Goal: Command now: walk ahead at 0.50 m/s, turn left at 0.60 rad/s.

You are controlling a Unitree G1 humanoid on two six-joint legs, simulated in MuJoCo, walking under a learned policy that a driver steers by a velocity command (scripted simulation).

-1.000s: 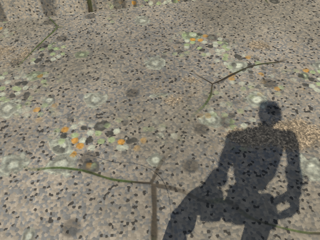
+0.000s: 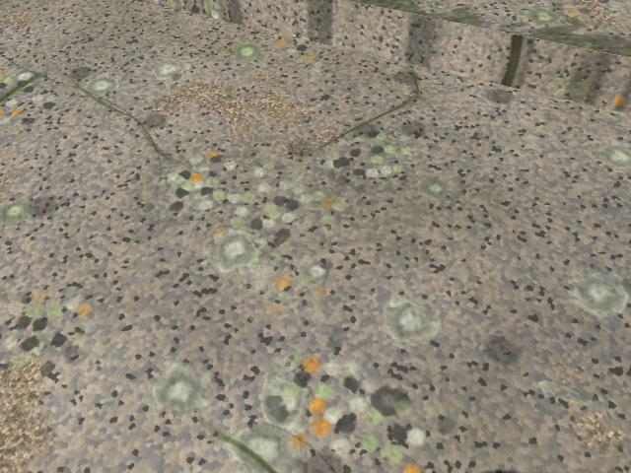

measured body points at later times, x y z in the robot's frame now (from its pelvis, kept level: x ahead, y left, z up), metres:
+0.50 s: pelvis +0.26 +0.07 +0.00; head +0.28 +0.09 +0.45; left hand +0.28 +0.33 -0.14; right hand +0.34 -0.19 -0.12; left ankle +0.25 +0.14 -0.74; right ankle +0.26 -0.09 -0.66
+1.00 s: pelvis +0.52 +0.01 -0.01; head +0.55 +0.00 +0.44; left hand +0.67 +0.26 -0.13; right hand +0.56 -0.27 -0.13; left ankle +0.51 +0.17 -0.65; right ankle +0.53 -0.03 -0.74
